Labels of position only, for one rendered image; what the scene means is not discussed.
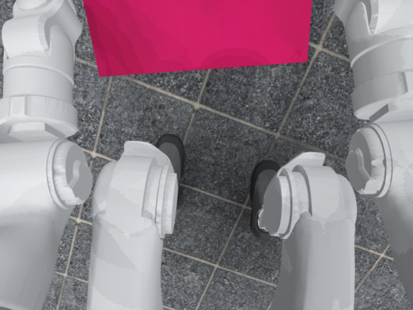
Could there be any robot left upper arm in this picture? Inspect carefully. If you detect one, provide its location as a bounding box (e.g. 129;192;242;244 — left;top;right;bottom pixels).
0;138;93;310

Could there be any robot right upper arm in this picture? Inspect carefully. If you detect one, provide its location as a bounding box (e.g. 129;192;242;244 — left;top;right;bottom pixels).
345;119;413;308

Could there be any left robot thigh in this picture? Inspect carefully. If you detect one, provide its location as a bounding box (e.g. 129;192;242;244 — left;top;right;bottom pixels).
86;155;178;310

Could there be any left robot forearm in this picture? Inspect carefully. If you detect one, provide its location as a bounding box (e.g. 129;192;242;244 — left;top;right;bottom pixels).
0;0;83;143

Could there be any right robot thigh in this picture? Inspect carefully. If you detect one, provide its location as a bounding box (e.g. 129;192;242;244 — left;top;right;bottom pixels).
269;165;356;310

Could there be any carton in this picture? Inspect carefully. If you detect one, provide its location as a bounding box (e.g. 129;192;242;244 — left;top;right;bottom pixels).
83;0;312;77

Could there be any robot thigh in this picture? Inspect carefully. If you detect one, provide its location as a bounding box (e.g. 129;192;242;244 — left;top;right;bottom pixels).
86;155;178;310
269;165;356;310

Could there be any right robot forearm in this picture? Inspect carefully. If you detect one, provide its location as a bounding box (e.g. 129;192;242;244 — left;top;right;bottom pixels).
333;0;413;123

